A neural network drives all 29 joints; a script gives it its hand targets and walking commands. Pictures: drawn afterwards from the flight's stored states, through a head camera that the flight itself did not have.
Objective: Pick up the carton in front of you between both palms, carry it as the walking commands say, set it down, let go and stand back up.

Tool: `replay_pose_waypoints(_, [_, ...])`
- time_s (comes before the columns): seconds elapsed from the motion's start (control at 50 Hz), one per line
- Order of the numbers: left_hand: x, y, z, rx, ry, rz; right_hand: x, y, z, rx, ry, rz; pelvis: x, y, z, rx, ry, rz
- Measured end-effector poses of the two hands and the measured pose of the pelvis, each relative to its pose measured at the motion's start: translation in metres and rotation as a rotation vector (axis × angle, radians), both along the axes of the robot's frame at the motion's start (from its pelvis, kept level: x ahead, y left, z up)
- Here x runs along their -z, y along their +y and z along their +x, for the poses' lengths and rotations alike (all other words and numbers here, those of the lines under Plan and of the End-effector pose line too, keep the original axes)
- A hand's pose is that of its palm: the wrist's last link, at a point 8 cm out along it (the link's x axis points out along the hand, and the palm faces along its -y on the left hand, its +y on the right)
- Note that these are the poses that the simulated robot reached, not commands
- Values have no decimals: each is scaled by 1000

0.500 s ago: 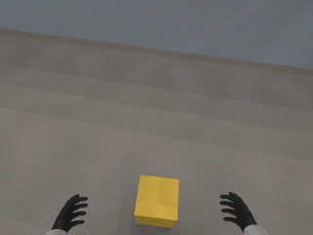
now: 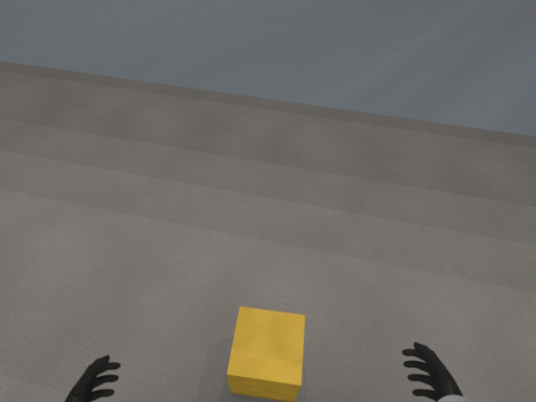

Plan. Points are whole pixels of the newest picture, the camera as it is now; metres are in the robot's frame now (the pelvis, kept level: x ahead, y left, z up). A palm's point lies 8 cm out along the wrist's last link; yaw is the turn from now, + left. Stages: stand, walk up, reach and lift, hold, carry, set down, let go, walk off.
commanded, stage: stand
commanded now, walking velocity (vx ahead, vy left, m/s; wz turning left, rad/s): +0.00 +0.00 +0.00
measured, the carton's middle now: (267, 355) +0.37 -0.02 -0.64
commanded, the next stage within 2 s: none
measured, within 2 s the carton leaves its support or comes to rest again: neither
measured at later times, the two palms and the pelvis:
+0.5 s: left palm out of the picture +0.13 +0.29 -0.08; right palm out of the picture +0.14 -0.29 -0.09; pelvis +0.02 +0.00 +0.01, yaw +0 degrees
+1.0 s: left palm out of the picture +0.09 +0.30 -0.09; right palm out of the picture +0.10 -0.31 -0.09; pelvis +0.00 +0.00 +0.01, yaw +1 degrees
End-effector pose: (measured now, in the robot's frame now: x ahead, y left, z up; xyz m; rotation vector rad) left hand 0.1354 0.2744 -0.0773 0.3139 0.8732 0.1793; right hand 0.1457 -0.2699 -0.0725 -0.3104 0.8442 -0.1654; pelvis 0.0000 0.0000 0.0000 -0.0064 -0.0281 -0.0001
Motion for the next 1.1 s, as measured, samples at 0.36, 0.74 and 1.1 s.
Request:
replay_pose_waypoints(0.36, [5, 15, 2, -32, 84, 33, 14, -16, -1, 2, 98, -33, -5, 0, 16, -5, 10, 4])
replay_pose_waypoints(0.74, [9, 24, -24, -60, 161, 39, 18, -29, -26, 21, 179, -58, -9, -2, 10, -11, -6, 5])
replay_pose_waypoints(1.1, [12, 29, -45, -73, 204, 40, 20, -37, -52, 31, 241, -68, -12, -3, -2, -15, -15, 3])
